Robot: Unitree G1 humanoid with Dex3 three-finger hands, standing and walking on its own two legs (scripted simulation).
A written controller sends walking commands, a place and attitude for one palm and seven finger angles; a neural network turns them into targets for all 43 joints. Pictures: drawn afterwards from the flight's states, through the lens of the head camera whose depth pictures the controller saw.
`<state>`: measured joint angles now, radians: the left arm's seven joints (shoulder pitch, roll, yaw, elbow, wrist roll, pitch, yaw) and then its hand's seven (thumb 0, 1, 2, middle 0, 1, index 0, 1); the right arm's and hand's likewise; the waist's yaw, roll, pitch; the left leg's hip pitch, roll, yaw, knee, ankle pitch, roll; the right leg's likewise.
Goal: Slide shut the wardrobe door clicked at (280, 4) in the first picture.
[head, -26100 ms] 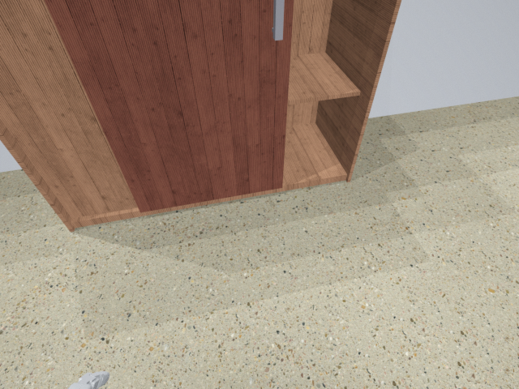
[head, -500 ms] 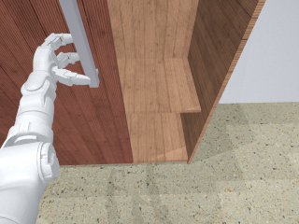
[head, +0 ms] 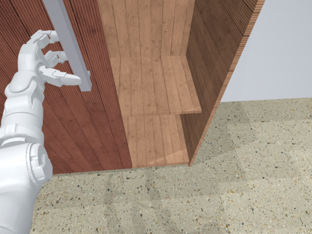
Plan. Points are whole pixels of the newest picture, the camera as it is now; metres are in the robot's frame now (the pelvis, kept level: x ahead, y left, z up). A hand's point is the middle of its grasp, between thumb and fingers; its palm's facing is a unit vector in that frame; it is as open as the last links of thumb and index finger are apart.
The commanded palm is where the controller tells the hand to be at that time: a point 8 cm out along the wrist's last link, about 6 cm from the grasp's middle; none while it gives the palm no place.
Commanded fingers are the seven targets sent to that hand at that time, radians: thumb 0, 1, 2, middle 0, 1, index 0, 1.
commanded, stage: slide the fingers in behind the handle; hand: left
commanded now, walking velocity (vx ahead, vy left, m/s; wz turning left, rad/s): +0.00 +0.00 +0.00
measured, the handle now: (72, 39) +0.54 +0.17 +0.21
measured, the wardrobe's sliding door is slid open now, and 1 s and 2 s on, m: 0.38 0.38 0.38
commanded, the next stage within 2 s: grip the handle and tug to test in 1.80 s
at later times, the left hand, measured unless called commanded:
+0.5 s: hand (70, 68) +0.47 +0.17 +0.18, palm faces +0.01 -1.00 +0.01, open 14.0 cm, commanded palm +0.45 +0.23 +0.18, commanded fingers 0.00 -0.50 0.30 -0.30 -1.20 -0.30 -1.20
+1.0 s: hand (74, 67) +0.47 +0.16 +0.18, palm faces +0.03 -1.00 +0.01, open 14.1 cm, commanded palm +0.45 +0.21 +0.18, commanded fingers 0.00 -0.50 0.30 -0.30 -1.20 -0.30 -1.20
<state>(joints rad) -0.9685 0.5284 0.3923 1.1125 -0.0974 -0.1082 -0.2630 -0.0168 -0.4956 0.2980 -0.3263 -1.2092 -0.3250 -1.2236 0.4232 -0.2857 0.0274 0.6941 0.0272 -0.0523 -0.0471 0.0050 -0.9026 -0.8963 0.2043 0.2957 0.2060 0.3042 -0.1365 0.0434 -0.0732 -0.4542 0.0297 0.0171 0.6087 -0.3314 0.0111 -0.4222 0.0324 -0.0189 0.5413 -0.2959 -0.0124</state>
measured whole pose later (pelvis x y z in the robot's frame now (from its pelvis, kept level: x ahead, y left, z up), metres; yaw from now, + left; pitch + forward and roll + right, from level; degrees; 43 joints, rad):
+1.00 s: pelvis +0.00 -0.01 +0.00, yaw +1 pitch +8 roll -1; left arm -0.89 0.40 0.32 0.98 -0.13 -0.07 -0.17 -0.02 -0.50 0.30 -0.28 -1.19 -0.28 -1.19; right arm 0.39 -0.27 0.03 0.69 0.04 -0.06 -0.04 0.01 -0.90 -0.90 0.20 0.30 0.21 0.30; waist -0.10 0.05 -0.07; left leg -0.40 0.03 0.01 0.59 -0.32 0.00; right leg -0.37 0.03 -0.03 0.54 -0.30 -0.02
